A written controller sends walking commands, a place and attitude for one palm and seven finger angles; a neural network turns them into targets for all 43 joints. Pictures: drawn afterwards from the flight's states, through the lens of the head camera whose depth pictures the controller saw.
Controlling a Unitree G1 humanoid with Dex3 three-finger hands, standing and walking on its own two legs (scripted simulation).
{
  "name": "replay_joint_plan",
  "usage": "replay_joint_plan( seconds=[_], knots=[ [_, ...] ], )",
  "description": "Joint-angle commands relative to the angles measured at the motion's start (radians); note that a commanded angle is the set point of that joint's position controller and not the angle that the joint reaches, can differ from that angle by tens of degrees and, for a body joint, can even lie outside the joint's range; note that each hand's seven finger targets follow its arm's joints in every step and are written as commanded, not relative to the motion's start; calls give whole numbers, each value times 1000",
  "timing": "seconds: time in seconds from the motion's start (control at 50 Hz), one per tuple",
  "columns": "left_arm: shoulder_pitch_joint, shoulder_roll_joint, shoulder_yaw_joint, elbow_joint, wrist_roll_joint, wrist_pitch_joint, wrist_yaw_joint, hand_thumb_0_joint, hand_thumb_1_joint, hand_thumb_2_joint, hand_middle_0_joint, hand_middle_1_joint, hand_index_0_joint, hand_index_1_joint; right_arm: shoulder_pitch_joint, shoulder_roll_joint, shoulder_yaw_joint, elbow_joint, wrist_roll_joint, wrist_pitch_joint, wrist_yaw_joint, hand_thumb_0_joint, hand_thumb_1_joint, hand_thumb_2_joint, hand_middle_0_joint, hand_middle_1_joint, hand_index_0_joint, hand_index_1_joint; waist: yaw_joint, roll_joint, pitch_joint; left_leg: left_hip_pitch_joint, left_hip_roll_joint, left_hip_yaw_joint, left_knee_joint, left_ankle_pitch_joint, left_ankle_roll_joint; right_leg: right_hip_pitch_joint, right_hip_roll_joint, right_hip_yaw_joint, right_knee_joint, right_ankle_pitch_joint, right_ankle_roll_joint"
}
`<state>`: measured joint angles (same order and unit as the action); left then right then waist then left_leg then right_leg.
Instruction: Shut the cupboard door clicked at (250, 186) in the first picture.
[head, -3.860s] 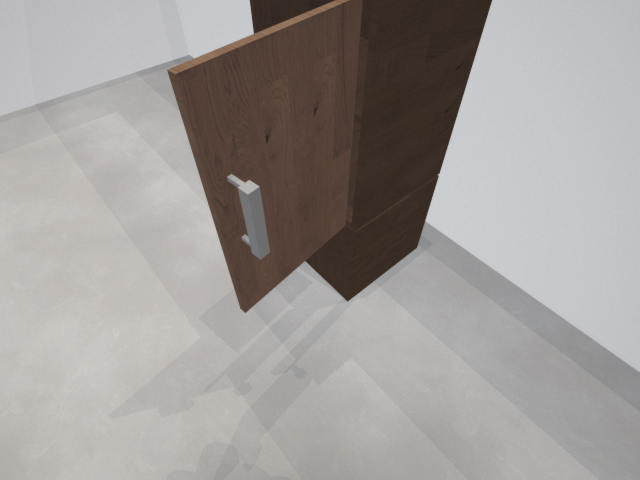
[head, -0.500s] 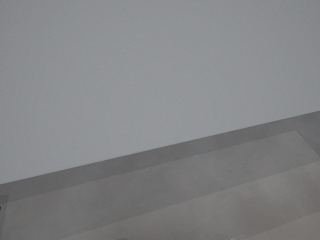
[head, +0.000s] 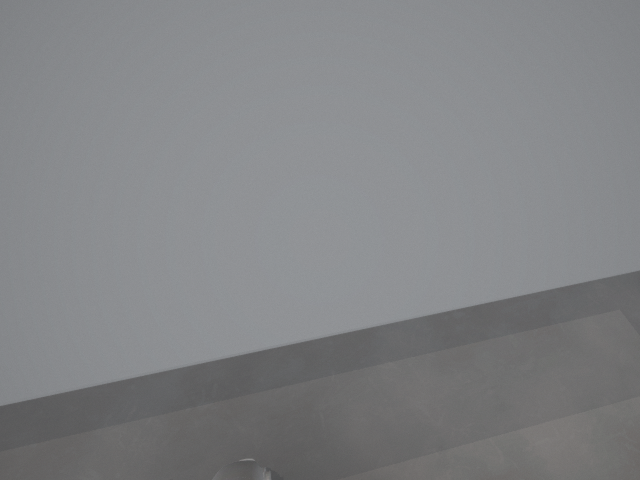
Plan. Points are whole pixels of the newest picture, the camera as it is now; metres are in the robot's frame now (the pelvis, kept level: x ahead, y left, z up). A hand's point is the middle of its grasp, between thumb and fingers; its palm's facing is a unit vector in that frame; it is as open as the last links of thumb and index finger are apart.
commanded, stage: turn to face it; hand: left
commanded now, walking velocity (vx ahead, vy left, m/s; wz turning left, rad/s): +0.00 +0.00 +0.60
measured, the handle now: out of the picture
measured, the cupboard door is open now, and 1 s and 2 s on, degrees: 98 98 98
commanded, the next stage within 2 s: none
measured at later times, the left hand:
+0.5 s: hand (187, 477) +0.15 +0.19 -0.16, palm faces +0.27 -0.91 -0.31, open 7.4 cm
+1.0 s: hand out of the picture +0.09 +0.16 -0.17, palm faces +0.59 -0.76 -0.27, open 7.4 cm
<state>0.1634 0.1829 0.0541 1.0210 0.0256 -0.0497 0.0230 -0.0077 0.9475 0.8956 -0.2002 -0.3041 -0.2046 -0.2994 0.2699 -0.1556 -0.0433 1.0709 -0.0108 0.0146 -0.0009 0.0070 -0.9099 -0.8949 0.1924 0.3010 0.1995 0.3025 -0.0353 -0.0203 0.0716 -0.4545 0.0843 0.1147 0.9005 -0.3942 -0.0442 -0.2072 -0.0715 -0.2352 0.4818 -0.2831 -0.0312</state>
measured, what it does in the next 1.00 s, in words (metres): walks ahead, turning left: left foot, then right foot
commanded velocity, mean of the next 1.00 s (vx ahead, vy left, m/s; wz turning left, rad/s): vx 0.00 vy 0.00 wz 0.60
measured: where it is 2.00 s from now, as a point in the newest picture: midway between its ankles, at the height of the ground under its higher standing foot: (358, 466)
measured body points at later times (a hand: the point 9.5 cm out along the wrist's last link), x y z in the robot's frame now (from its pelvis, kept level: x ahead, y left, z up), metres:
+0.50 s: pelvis +0.09 -0.05 -0.01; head +0.15 -0.05 +0.43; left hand +0.13 +0.23 -0.14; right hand +0.25 -0.28 -0.16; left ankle +0.08 +0.10 -0.72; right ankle +0.12 -0.17 -0.74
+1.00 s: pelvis +0.15 -0.07 -0.01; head +0.19 -0.03 +0.44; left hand +0.06 +0.20 -0.15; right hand +0.39 -0.22 -0.14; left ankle +0.08 +0.04 -0.74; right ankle +0.22 -0.20 -0.68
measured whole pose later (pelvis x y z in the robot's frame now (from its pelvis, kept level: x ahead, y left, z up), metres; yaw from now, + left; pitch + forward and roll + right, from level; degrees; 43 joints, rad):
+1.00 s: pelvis +0.15 -0.07 -0.01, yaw +36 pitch +1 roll +0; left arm 0.15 0.26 0.06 0.90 0.02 0.06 0.01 0.01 0.91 0.90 -0.20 -0.30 -0.20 -0.30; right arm 0.12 -0.23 -0.05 0.90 -0.02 0.04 0.00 0.00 -0.90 -0.89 0.20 0.30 0.21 0.30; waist 0.01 -0.02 0.13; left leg -0.30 0.01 -0.01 0.55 -0.27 0.00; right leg -0.47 -0.09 -0.03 1.03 -0.47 0.08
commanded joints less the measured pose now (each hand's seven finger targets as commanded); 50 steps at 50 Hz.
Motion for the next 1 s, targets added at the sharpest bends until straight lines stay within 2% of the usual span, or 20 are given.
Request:
replay_joint_plan(
  seconds=[0.0, 0.06, 0.08, 0.1, 0.12, 0.14, 0.24, 0.34, 0.4, 0.44, 0.46, 0.54, 0.64, 0.72, 0.74, 0.76, 0.78, 0.8, 0.9, 0.98],
  knots=[
    [59, 141, 28, -34, -6, 2, 3, 0, 900, 900, -200, -300, -200, -300, -10, -30, -1, -82, -5, -1, 17, 0, -900, -900, 200, 300, 200, 300, 30, -106, -63, 28, 7, 22, -163, 85, 6, 76, -278, 73, -103, 553, -74],
    [39, 155, 37, -58, -14, 17, 5, 0, 900, 900, -200, -300, -200, -300, 64, -101, -18, -86, -15, -7, 20, 0, -900, -900, 200, 300, 200, 300, -20, -23, -135, 243, -13, 13, -373, 322, 29, 35, -244, 17, 126, 453, -5],
    [58, 129, 34, -82, -20, 27, 2, 0, 900, 900, -200, -300, -200, -300, 121, -193, -38, -91, -24, -12, 13, 0, -900, -900, 200, 300, 200, 300, -42, 201, -187, 371, 134, -211, -428, 616, 116, -111, -146, -14, 321, 180, 62],
    [35, 94, 22, -124, -29, 36, 2, 0, 900, 900, -200, -300, -200, -300, 159, -288, -59, -98, -26, -11, 1, 0, -900, -900, 200, 300, 200, 300, -69, 411, -203, 429, 363, -529, -506, 900, 273, -295, -14, 44, 578, -436, 110],
    [-37, 121, 16, -162, -14, 49, 4, 0, 900, 900, -200, -300, -200, -300, 164, -293, -58, -99, -19, -6, -10, 0, -900, -900, 200, 300, 200, 300, -71, 243, -184, 390, 378, -553, -521, 737, 305, -337, -13, 182, 698, -408, 99],
    [-63, 99, 23, -157, -10, 48, 4, 0, 900, 900, -200, -300, -200, -300, 128, -290, -60, -109, -22, -12, -19, 0, -900, -900, 200, 300, 200, 300, -55, 251, -203, 401, 346, -563, -524, 699, 285, -411, -12, 215, 774, -346, 101],
    [-19, 97, 27, -138, -13, 69, -12, 0, 900, 900, -200, -300, -200, -300, -48, -254, -50, -177, -18, -15, -21, 0, -900, -900, 200, 300, 200, 300, 17, 161, -161, 257, 191, -316, -540, 534, 197, -300, -14, 223, 602, -161, 112],
    [-19, 101, 26, -176, -12, 73, -14, 0, 900, 900, -200, -300, -200, -300, -93, -286, -74, -205, -21, 9, -6, 0, -900, -900, 200, 300, 200, 300, 15, 194, -138, 180, 144, -349, -548, 322, 181, -156, 40, 176, 311, -159, 104],
    [89, 143, 38, -162, -11, 58, -9, 0, 900, 900, -200, -300, -200, -300, -155, -269, -80, -239, -9, 21, -1, 0, -900, -900, 200, 300, 200, 300, 70, 126, -145, 43, 66, -330, -437, 232, 121, 81, 44, 163, -12, 27, 95],
    [115, 306, 66, -180, 12, 45, 4, 0, 900, 900, -200, -300, -200, -300, -183, -162, -64, -290, -1, 22, 13, 0, -900, -900, 200, 300, 200, 300, 100, -311, -103, -190, -145, -93, -1, -200, -8, 124, -405, 599, -264, 45, -80],
    [92, 296, 51, -199, 6, 44, 6, 0, 900, 900, -200, -300, -200, -300, -175, -194, -66, -292, -10, 26, 19, 0, -900, -900, 200, 300, 200, 300, 87, -212, -91, -157, -92, -149, 203, -203, 7, 11, -442, 561, -244, 78, -135],
    [7, 178, 23, -212, -1, 34, 11, 0, 900, 900, -200, -300, -200, -300, -160, -159, -54, -245, -5, 40, 27, 0, -900, -900, 200, 300, 200, 300, 21, -221, -79, -163, -36, -101, 262, -54, -29, 102, -250, 225, -100, 585, -69],
    [139, 235, 39, -166, 1, 30, 11, 0, 900, 900, -200, -300, -200, -300, -247, -122, -24, -262, 0, 32, 36, 0, -900, -900, 200, 300, 200, 300, 85, -167, -117, -65, -72, 6, -92, -45, -22, 262, -269, 156, -5, 867, -61],
    [111, 257, 48, -162, -4, 30, 7, 0, 900, 900, -200, -300, -200, -300, -186, -155, -27, -254, -1, 22, 31, 0, -900, -900, 200, 300, 200, 300, 44, -190, -161, 108, -104, 42, -322, 73, 11, 232, -265, 98, 126, 909, -27],
    [91, 261, 50, -170, -12, 29, 5, 0, 900, 900, -200, -300, -200, -300, -115, -187, -34, -237, -7, 16, 27, 0, -900, -900, 200, 300, 200, 300, -1, -138, -194, 247, -97, 38, -421, 204, 27, 161, -262, 66, 234, 849, 3],
    [73, 235, 47, -193, -19, 32, 0, 0, 900, 900, -200, -300, -200, -300, -28, -263, -56, -218, -16, 8, 24, 0, -900, -900, 200, 300, 200, 300, -50, 30, -257, 487, 49, -115, -445, 543, 95, -63, -205, 32, 424, 544, 60],
    [42, 157, 22, -238, -27, 38, -7, 0, 900, 900, -200, -300, -200, -300, 43, -377, -84, -207, -16, 7, 18, 0, -900, -900, 200, 300, 200, 300, -83, 343, -275, 629, 358, -509, -452, 1053, 285, -366, -53, 62, 675, -349, 125],
    [-11, 188, 24, -263, -13, 60, 5, 0, 900, 900, -200, -300, -200, -300, 84, -387, -83, -187, -4, 16, 13, 0, -900, -900, 200, 300, 200, 300, -87, 167, -265, 572, 394, -472, -446, 969, 331, -393, -54, 198, 748, -386, 111],
    [-1, 153, 31, -200, -13, 84, -11, 0, 900, 900, -200, -300, -200, -300, -121, -290, -58, -230, -12, 6, -12, 0, -900, -900, 200, 300, 200, 300, 18, 185, -121, 305, 166, -304, -516, 605, 205, -319, -33, 227, 631, -171, 122],
    [-6, 141, 30, -208, -13, 85, -17, 0, 900, 900, -200, -300, -200, -300, -150, -302, -70, -236, -18, 16, -3, 0, -900, -900, 200, 300, 200, 300, 24, 204, -91, 174, 129, -326, -543, 351, 185, -177, 15, 188, 393, -161, 111]
  ],
)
